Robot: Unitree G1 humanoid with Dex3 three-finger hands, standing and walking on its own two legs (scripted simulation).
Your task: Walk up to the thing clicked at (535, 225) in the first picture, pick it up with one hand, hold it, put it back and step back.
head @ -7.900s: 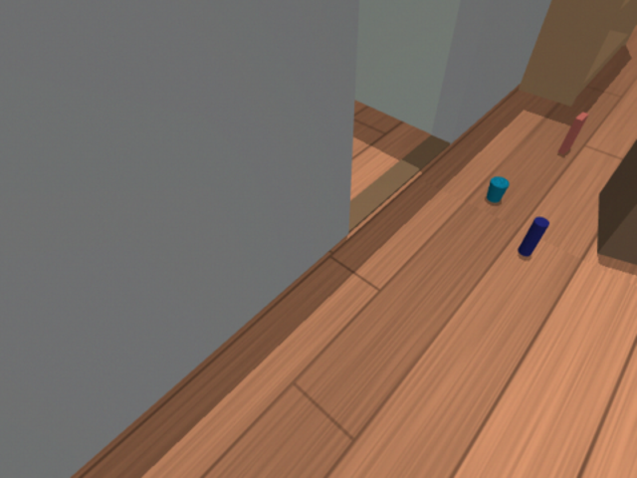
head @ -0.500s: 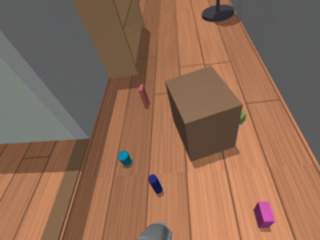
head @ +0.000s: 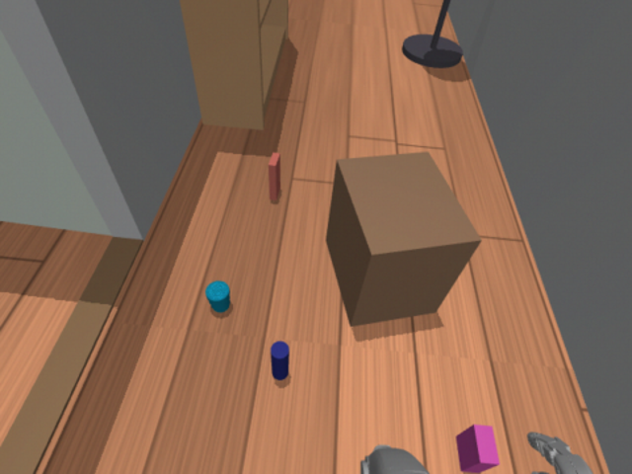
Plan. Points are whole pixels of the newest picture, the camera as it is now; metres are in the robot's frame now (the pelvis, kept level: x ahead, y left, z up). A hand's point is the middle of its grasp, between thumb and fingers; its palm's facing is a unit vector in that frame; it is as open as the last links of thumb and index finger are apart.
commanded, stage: stand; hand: left
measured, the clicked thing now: (280, 361) +0.51 +0.10 -0.68
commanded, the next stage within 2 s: none
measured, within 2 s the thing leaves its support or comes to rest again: neither
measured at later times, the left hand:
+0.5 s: hand out of the picture +0.09 +0.23 -0.13, palm faces -0.04 -0.93 -0.36, open 7.3 cm
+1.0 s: hand out of the picture +0.11 +0.22 -0.14, palm faces -0.02 -0.94 -0.34, open 7.3 cm
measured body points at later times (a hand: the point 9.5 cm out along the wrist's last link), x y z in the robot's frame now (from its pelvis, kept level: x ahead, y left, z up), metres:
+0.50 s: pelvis +0.00 -0.03 +0.01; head +0.01 -0.04 +0.46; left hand +0.10 +0.27 -0.11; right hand +0.06 -0.32 -0.13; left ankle +0.03 +0.09 -0.73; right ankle +0.05 -0.15 -0.73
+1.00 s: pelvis +0.03 -0.03 +0.01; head +0.04 -0.03 +0.46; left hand +0.11 +0.27 -0.12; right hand +0.11 -0.33 -0.12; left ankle +0.03 +0.09 -0.73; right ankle +0.05 -0.15 -0.73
